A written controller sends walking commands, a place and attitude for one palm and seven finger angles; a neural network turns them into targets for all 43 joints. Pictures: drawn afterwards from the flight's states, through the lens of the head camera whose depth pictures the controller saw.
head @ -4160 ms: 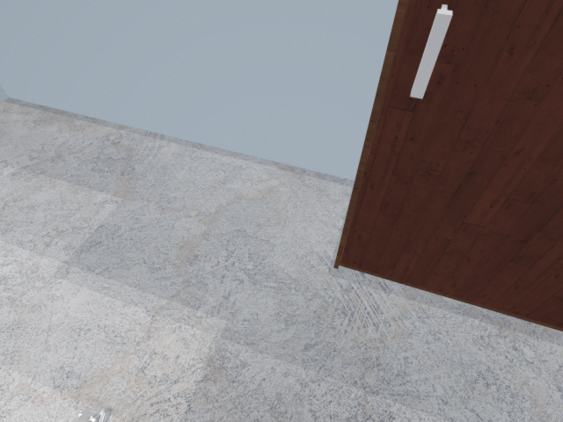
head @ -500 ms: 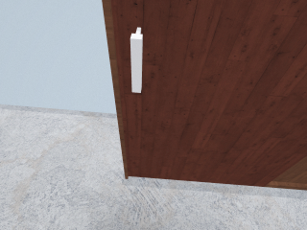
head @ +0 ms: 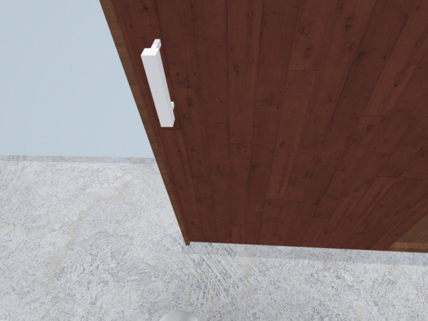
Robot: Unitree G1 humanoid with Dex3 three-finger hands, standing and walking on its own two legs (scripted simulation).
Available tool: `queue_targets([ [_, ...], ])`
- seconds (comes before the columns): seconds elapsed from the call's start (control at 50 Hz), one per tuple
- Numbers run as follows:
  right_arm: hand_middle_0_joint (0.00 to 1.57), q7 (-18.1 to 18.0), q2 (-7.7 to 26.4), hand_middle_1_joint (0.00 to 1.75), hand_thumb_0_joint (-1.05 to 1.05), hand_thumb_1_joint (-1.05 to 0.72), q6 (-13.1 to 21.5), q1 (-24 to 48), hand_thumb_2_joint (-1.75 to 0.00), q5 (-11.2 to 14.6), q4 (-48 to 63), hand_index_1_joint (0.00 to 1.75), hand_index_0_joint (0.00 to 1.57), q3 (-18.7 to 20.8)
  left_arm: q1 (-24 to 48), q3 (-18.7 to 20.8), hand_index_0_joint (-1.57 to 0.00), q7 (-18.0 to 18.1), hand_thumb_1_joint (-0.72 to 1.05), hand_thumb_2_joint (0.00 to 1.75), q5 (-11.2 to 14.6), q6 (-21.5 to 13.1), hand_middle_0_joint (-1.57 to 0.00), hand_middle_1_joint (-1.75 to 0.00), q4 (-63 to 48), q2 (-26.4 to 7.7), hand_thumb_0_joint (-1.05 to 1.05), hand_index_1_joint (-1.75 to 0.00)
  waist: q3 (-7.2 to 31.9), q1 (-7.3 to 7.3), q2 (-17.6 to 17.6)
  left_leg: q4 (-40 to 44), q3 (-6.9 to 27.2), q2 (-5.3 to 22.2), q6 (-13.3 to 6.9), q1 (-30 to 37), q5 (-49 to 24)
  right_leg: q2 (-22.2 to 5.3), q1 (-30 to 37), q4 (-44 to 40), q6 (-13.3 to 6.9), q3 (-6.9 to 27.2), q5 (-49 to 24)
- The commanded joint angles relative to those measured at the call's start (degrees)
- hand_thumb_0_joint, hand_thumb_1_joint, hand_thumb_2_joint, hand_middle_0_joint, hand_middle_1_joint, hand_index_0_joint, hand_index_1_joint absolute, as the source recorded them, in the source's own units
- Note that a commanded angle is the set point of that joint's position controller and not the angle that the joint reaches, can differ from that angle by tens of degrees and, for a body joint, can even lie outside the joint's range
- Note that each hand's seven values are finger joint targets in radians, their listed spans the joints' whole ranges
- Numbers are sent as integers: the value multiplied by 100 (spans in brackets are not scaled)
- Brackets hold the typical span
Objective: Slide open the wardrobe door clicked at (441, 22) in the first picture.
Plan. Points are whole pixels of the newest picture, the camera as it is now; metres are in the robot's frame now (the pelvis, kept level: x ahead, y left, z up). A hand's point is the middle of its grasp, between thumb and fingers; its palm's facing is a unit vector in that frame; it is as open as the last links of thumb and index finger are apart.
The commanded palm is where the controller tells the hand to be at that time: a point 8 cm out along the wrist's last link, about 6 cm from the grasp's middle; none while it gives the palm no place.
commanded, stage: come to a stop and stand still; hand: left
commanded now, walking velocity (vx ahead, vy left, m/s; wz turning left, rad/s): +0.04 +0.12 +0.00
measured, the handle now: (162, 84) +0.53 +0.15 +0.17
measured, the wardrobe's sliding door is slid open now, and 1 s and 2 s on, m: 0.00 0.00 0.00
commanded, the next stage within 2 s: look again from close up in 1.48 s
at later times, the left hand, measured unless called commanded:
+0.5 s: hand out of the picture -0.03 +0.24 -0.17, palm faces +0.06 -0.98 -0.21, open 7.3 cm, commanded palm none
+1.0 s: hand out of the picture -0.06 +0.23 -0.18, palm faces +0.03 -0.98 -0.19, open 7.3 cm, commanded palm none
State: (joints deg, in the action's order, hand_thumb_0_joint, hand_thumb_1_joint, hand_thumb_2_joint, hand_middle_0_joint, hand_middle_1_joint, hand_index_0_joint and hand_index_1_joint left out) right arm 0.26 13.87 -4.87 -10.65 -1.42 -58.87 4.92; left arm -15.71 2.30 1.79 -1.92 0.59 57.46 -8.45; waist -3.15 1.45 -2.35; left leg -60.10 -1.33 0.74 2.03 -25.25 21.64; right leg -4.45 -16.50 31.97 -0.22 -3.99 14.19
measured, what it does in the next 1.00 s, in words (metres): steps on the spot: left foot, then right foot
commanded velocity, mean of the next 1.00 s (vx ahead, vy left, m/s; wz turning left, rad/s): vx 0.00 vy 0.00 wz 0.00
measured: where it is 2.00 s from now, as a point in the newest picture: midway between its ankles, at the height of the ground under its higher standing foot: outside the picture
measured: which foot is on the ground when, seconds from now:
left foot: up 0.00-0.22, down 0.24-1.00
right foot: down 0.00-0.24, up 0.26-0.44, down 0.46-1.00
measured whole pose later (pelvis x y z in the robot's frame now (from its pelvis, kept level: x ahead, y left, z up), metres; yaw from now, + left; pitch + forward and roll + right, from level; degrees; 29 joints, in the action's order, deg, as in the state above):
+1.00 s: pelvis -0.06 +0.07 +0.00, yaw +1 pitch -3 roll +0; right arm -1.6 8.1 0.8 -18.1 -0.8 -61.2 -0.4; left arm -16.7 -1.0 2.3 -1.0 -1.1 64.2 -7.9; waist -1.7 -0.8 -0.7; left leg -30.2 -4.0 0.2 -1.5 -12.0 15.7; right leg -3.6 -13.0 29.8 1.7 -3.1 14.0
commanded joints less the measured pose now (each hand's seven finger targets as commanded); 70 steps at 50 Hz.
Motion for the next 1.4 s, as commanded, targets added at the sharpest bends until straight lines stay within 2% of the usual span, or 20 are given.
queue_targets([
  [0.0,20,22,139,30,0,-90,189,74,-90,-7,458,30,20,-51,-386,317,-20,115,90,90,3,-104,-20,-30,-225,-1277,0,-30,339,219,1093,234,199,173,136,-498,31,-1580,884,-1472,-824,1496,-1009],
  [0.1,20,6,-14,30,0,-90,298,-134,-90,63,432,30,20,-128,-287,342,-20,50,90,90,-41,-47,-20,-30,-163,-1369,0,-30,355,238,1384,1839,-162,79,42,374,329,-1399,618,-1601,-807,1336,-451],
  [0.16,20,-49,-87,30,0,-90,381,-876,-90,69,174,30,20,-174,102,337,-20,38,90,90,13,12,-20,-30,-145,-1305,0,-30,446,-111,1331,3266,-397,-4,-19,1497,-487,-1048,32,-1331,-486,966,117],
  [0.18,20,-68,6,30,0,-90,421,-1080,-90,72,81,30,20,-187,189,283,-20,26,90,90,63,49,-20,-30,-151,-1156,0,-30,402,-191,902,3746,-300,121,-56,1990,-695,-810,-459,-1075,-282,797,650],
  [0.22,20,-118,615,30,0,-90,465,-1002,-90,17,242,30,20,-101,187,165,-20,-24,90,90,102,106,-20,-30,-281,-565,0,-30,123,-170,-1027,4841,1374,1542,-546,1201,129,18,-736,196,182,-39,976],
  [0.24,20,-141,642,30,0,-90,466,-608,-90,4,326,30,20,-108,250,148,-20,-21,90,90,76,119,-20,-30,-256,-528,0,-30,-64,-102,-1270,5248,1672,1691,-795,469,722,110,-521,676,208,1,1108],
  [0.26,20,-173,530,30,0,-90,486,-311,-90,-1,307,30,20,-147,274,140,-20,-22,90,90,43,150,-20,-30,-129,-538,0,-30,-291,-51,-1429,5391,1449,1539,-831,136,903,90,-328,1129,170,137,1048],
  [0.32,20,-231,262,30,0,-90,514,-161,-90,15,196,30,20,-250,-75,70,-20,-77,90,90,45,84,-20,-30,143,-462,0,-30,-248,102,-778,4851,752,1164,-832,661,-704,84,-331,1114,114,207,851],
  [0.38,20,-261,211,30,0,-90,573,-564,-90,46,-57,30,20,-249,-192,-22,-20,-46,90,90,89,-25,-20,-30,285,-367,0,-30,116,33,-346,4123,521,994,-741,1416,-2315,98,214,-526,189,129,65],
  [0.42,20,-245,3,30,0,-90,620,-721,-90,122,-151,30,20,-271,-390,-34,-20,9,90,90,100,-124,-20,-30,469,-607,0,-30,283,-36,172,3730,274,681,-417,1252,-2218,-305,880,-1135,24,660,-1341],
  [0.48,20,-217,-47,30,0,-90,567,-750,-90,98,-255,30,20,-317,-192,-70,-20,13,90,90,118,-153,-20,-30,528,-649,0,-30,142,-153,851,3910,130,531,-226,1495,-1413,-399,445,-1121,-95,760,-976],
  [0.64,20,-217,-89,30,0,-90,606,-871,-90,92,-512,30,20,-379,-268,-111,-20,39,90,90,120,-94,-20,-30,654,-446,0,-30,-145,-111,192,4416,256,609,-298,1268,-807,-184,435,-1245,-4,606,-294],
  [0.76,20,-227,-150,30,0,-90,611,-963,-90,92,-564,30,20,-365,-396,-129,-20,43,90,90,118,-109,-20,-30,709,-376,0,-30,-129,-98,180,4428,275,597,-306,1239,-735,-170,470,-1240,-6,580,-368],
  [0.78,20,-230,-153,30,0,-90,619,-992,-90,94,-561,30,20,-362,-402,-131,-20,43,90,90,116,-113,-20,-30,712,-361,0,-30,-118,-111,138,4425,273,605,-310,1275,-818,-174,454,-1226,-10,569,-432],
  [0.8,20,-150,89,30,0,-90,712,-504,-90,129,-158,30,20,-420,-682,-229,-20,269,90,90,40,-247,-20,-30,821,-545,0,-30,-193,20,43,3270,55,684,-198,983,-1867,-388,420,-957,-98,644,-1602],
  [0.82,20,-132,-70,30,0,-90,750,-628,-90,101,-1,30,20,-468,-616,-190,-20,212,90,90,44,-367,-20,-30,735,-737,0,-30,171,-166,-112,3350,78,431,-151,1131,-2035,-536,656,-718,-180,592,-2787],
  [0.86,20,-186,-125,30,0,-90,811,-1182,-90,66,-60,30,20,-443,-563,-197,-20,152,90,90,94,-356,-20,-30,569,-618,0,-30,1270,-212,-98,3290,232,501,-235,1536,-2729,-415,1166,-200,-229,499,-2529],
  [0.94,20,-204,-7,30,0,-90,690,-958,-90,70,105,30,20,-425,-350,-227,-20,80,90,90,91,-193,-20,-30,407,-512,0,-30,-82,-170,205,3698,408,549,-351,823,-1439,-196,389,-599,-144,426,-404],
  [1.0,20,-155,110,30,0,-90,617,-889,-90,46,227,30,20,-371,-409,-206,-20,53,90,90,74,-137,-20,-30,276,-523,0,-30,-562,-171,202,4163,581,474,-366,333,240,-111,59,-745,-160,500,517],
  [1.38,20,-132,96,30,0,-90,647,-987,-90,64,79,30,20,-417,-582,-164,-20,9,90,90,103,-199,-20,-30,97,-662,0,-30,-96,-181,371,4045,341,393,-319,829,-491,-250,199,-1194,-150,652,283],
])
